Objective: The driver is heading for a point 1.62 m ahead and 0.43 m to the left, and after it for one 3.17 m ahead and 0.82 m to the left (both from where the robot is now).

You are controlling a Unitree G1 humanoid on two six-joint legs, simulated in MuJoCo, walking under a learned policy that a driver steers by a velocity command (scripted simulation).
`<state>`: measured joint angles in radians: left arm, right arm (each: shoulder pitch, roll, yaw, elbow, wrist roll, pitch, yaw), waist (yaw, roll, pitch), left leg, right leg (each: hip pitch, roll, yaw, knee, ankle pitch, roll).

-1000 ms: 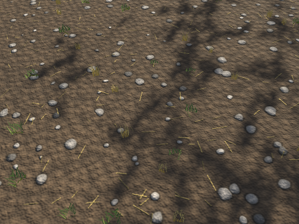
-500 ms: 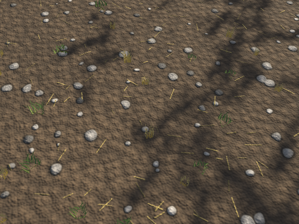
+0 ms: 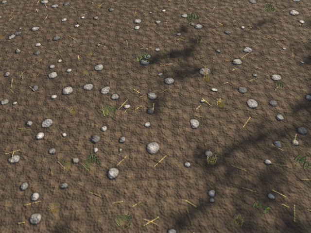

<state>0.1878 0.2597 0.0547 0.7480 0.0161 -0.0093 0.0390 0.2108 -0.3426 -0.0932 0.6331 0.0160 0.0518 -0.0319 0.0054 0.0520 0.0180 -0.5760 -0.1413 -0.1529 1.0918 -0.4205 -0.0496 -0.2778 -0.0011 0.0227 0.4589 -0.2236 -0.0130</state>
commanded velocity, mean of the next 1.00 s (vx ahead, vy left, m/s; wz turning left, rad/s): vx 0.04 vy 0.00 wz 0.39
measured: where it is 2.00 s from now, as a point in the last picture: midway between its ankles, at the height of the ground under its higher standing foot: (109, 227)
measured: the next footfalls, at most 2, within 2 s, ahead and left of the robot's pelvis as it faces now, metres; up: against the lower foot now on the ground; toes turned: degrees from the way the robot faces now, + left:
left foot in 0.32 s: +0.01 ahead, +0.15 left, +0.00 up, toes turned +13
right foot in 0.78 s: +0.07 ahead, -0.07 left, +0.00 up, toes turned +23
